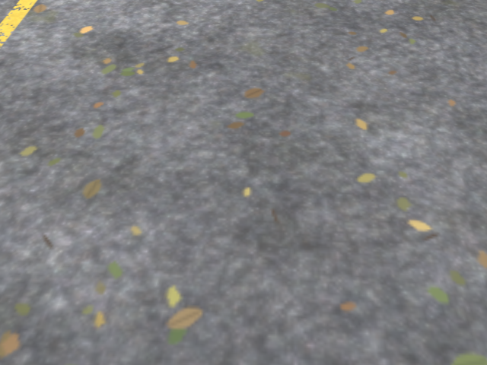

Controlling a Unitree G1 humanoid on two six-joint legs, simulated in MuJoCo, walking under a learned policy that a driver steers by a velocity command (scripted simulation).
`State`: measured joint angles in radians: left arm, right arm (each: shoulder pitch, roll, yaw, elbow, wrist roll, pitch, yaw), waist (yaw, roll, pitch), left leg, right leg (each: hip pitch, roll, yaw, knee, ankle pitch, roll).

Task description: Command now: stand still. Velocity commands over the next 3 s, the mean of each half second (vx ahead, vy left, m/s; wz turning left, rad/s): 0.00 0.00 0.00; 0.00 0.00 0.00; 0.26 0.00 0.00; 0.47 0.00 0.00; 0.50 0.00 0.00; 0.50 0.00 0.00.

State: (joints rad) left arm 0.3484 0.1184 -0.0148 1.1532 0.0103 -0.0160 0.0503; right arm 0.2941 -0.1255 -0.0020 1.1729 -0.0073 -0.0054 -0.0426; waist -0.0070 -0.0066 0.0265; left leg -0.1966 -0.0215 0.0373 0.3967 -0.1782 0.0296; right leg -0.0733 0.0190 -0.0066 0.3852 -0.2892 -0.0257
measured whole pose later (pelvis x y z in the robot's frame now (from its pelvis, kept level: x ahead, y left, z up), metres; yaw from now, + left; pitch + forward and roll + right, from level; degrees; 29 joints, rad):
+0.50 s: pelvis +0.01 -0.01 +0.00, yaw +0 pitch -1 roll +0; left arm 0.37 0.11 -0.02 1.15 0.01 -0.02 0.05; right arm 0.31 -0.12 0.00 1.18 -0.01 -0.01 -0.04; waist -0.01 0.00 0.03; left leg -0.19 -0.02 0.03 0.40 -0.19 0.02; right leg -0.06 0.02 -0.01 0.38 -0.30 -0.03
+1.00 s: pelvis +0.01 -0.01 +0.00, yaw +0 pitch -1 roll +0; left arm 0.38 0.10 -0.02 1.15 0.01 -0.03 0.05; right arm 0.32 -0.11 0.00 1.18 -0.01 -0.01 -0.04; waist -0.01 0.00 0.03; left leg -0.19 -0.01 0.03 0.41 -0.20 0.01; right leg -0.05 0.03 -0.01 0.38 -0.30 -0.04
